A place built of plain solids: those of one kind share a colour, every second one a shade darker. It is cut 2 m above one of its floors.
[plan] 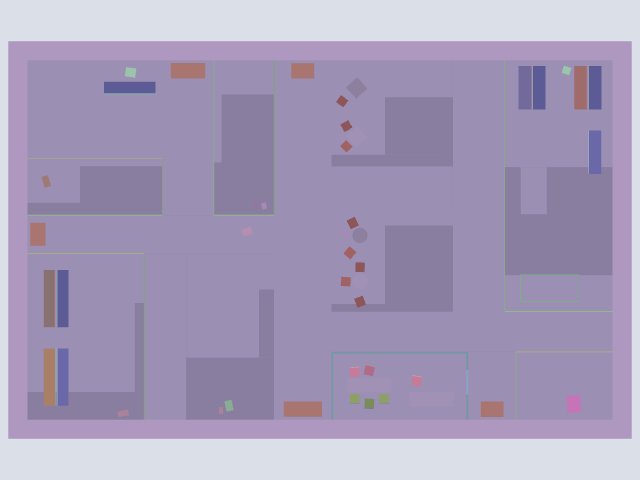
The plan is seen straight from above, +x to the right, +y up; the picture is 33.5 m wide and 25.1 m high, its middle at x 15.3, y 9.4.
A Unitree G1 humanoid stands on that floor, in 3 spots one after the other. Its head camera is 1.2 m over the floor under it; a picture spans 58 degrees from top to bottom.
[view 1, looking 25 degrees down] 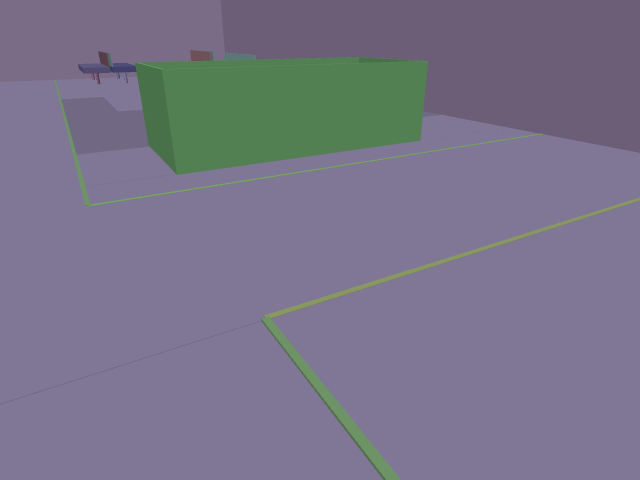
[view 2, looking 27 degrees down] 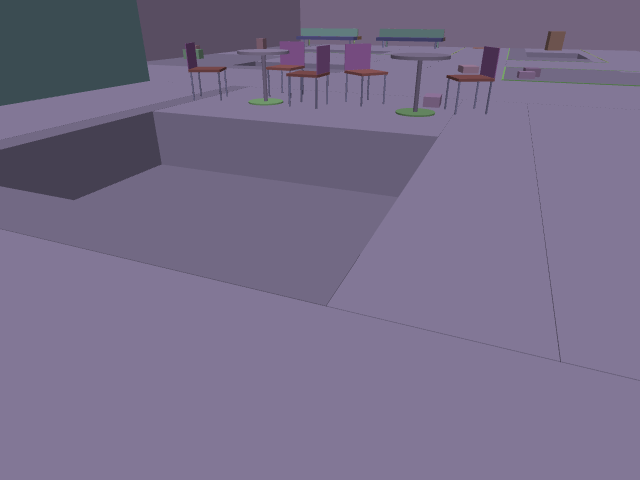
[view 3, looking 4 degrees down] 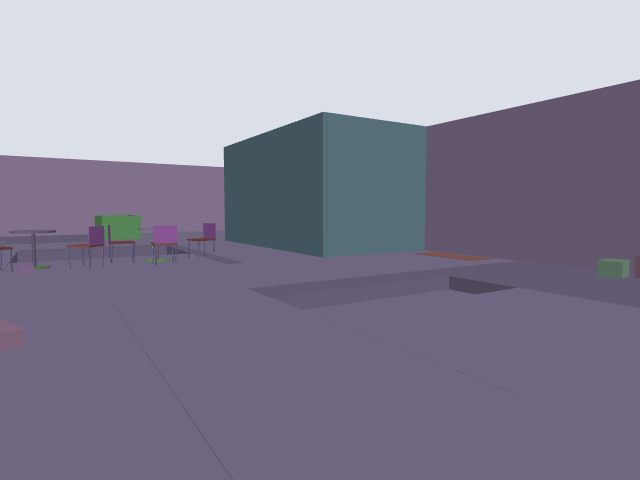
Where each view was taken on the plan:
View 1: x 24.93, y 1.96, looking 60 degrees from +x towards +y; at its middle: floor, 2.84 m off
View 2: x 23.81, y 10.76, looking -158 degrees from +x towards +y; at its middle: floor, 4.40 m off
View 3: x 6.76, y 9.35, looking -32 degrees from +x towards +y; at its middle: part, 10.98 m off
